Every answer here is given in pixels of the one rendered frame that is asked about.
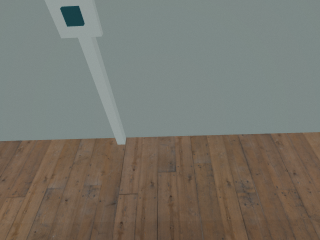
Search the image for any button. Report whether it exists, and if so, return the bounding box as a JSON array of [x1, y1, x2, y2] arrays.
[[60, 6, 85, 27]]

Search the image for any panel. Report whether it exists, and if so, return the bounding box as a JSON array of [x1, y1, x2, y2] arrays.
[[45, 0, 126, 145]]

